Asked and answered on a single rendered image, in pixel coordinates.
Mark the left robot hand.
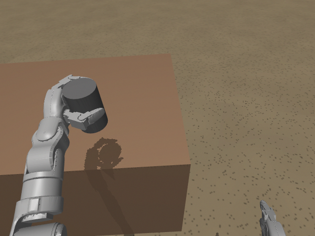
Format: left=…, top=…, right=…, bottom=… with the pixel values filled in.
left=43, top=75, right=105, bottom=130

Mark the left robot arm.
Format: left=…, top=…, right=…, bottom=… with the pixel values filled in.
left=9, top=117, right=69, bottom=236

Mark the right robot hand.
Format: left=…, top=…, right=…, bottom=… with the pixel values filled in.
left=260, top=200, right=286, bottom=236

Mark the can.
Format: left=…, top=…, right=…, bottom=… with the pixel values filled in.
left=62, top=78, right=108, bottom=133

